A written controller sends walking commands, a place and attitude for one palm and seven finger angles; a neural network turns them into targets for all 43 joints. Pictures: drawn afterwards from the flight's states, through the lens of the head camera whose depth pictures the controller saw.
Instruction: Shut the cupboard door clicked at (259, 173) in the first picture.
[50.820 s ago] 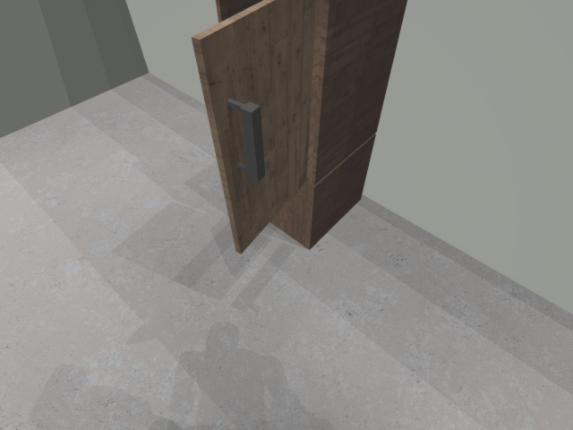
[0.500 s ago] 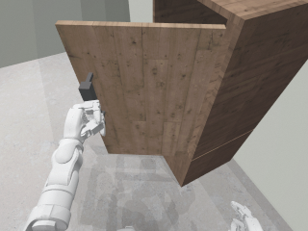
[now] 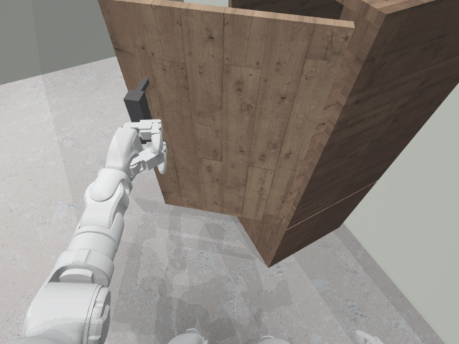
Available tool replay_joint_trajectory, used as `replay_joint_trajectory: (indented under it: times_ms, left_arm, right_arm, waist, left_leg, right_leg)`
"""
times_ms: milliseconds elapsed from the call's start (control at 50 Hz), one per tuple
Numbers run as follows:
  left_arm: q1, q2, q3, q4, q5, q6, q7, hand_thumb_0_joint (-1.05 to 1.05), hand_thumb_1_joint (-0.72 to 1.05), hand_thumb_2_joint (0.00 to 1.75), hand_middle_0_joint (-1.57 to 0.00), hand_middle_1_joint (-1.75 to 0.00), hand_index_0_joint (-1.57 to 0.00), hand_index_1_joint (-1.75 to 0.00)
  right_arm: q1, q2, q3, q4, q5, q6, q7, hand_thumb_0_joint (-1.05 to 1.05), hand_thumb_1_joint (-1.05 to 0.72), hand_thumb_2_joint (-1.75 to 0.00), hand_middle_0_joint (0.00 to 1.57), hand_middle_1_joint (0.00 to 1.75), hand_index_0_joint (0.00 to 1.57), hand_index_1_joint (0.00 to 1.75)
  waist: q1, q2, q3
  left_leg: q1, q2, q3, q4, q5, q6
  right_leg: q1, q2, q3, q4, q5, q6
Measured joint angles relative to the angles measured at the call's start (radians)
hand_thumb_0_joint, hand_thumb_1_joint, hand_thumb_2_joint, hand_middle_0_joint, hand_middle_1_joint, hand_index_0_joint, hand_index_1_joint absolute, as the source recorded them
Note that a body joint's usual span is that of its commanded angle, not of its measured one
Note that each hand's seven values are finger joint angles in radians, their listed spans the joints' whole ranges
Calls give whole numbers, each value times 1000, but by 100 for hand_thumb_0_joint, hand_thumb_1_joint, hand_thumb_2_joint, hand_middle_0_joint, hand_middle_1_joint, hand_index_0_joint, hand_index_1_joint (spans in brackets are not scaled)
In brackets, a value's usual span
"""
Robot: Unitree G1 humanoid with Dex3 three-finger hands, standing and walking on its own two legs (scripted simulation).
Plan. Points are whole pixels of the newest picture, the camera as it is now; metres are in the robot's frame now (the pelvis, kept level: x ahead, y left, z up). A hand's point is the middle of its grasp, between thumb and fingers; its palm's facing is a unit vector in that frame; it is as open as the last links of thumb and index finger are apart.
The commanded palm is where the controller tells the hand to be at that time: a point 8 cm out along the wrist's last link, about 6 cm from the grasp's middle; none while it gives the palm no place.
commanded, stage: push the door shut along its arc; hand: left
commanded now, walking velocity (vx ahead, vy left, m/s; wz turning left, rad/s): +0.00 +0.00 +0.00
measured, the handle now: (149, 124) +0.50 +0.15 +0.08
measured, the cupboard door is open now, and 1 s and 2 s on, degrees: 51 35 24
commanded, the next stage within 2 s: pull the fist back off the door in 1.12 s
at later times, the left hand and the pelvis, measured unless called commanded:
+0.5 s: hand (192, 129) +0.48 +0.07 +0.09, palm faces -0.35 -0.94 -0.03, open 3.1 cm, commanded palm +0.48 +0.12 +0.08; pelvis +0.00 +0.00 -0.01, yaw -1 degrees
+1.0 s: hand (210, 111) +0.52 +0.03 +0.09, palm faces -0.42 -0.91 -0.03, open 3.2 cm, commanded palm +0.54 +0.08 +0.08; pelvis -0.01 -0.02 -0.03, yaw +0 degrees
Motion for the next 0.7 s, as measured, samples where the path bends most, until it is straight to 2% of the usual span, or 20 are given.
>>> replay_joint_trajectory:
  times_ms: [180,340,420,480,620,700]
  left_arm:
    - [-168,6,-22,161,11,-24,-23,2,90,90,-131,-150,-130,-150]
    - [-255,18,32,236,33,-30,-33,2,90,90,-130,-150,-130,-150]
    - [-276,33,32,260,44,-38,-43,2,90,90,-130,-150,-130,-150]
    - [-312,38,24,290,49,-31,-53,2,90,90,-130,-150,-130,-150]
    - [-396,66,62,338,61,-11,-68,2,90,90,-130,-150,-130,-150]
    - [-423,87,83,354,68,-6,-87,2,90,91,-130,-150,-130,-150]
  right_arm:
    - [12,-2,0,26,-9,-5,8,1,-90,-90,20,30,20,30]
    - [38,-3,2,25,-21,4,16,1,-90,-90,20,30,20,30]
    - [60,-6,-3,27,-22,13,20,1,-90,-90,20,30,20,30]
    - [66,-8,-2,34,-23,20,23,1,-90,-90,20,30,20,30]
    - [69,-14,1,26,-28,23,19,0,-90,-90,20,30,20,30]
    - [77,-16,0,23,-31,26,18,0,-90,-90,20,30,20,30]
  waist:
    - [-21,10,-2]
    - [-58,8,-10]
    - [-68,13,-19]
    - [-76,15,-19]
    - [-109,18,-12]
    - [-115,23,-16]
  left_leg:
    - [-68,-6,-3,30,1,10]
    - [-115,2,11,50,-5,11]
    - [-130,7,12,60,-11,9]
    - [-144,11,9,72,-16,7]
    - [-191,21,7,94,-20,-2]
    - [-214,27,6,106,-25,-7]
  right_leg:
    - [-63,-7,-5,27,0,8]
    - [-117,-1,7,50,-2,9]
    - [-133,4,9,59,-6,7]
    - [-145,7,5,67,-10,4]
    - [-193,16,2,89,-13,-6]
    - [-218,21,2,102,-18,-12]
